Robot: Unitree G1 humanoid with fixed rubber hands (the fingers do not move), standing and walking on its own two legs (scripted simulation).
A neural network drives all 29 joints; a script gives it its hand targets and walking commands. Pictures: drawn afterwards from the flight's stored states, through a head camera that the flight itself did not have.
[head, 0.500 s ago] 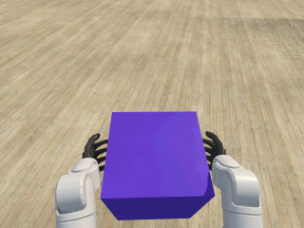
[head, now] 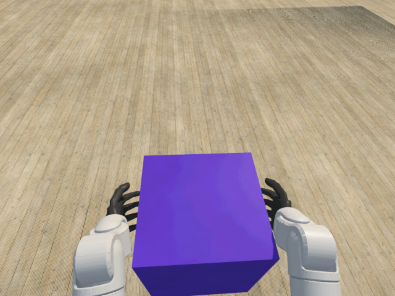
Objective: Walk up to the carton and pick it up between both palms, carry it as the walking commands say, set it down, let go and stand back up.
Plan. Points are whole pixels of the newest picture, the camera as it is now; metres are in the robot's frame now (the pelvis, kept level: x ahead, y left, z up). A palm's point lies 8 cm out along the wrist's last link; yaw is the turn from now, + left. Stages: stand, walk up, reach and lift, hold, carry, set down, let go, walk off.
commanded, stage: carry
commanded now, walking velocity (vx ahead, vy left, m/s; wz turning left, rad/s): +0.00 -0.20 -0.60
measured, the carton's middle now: (199, 229) +0.27 +0.02 +0.00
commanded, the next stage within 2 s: none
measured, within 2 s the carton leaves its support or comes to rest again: neither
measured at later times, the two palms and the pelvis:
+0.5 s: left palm (244, 255) +0.20 -0.05 +0.07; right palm out of the picture +0.14 -0.35 +0.06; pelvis -0.09 -0.14 +0.00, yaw -8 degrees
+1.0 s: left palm out of the picture +0.12 -0.03 +0.06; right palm out of the picture +0.09 -0.33 +0.07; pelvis -0.16 -0.15 -0.01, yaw -8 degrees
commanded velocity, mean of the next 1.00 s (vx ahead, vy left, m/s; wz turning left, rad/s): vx -0.07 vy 0.00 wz -0.17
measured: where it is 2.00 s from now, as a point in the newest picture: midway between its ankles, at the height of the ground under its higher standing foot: outside the picture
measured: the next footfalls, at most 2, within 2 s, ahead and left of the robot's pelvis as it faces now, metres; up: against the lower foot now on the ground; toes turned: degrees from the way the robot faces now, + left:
right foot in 0.20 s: +0.01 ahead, -0.24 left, +0.00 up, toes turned -11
left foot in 0.64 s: -0.11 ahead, -0.04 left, +0.00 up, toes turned -12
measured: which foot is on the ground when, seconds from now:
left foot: down 0.00-0.20, up 0.22-0.62, down 0.64-1.00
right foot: up 0.00-0.18, down 0.20-1.00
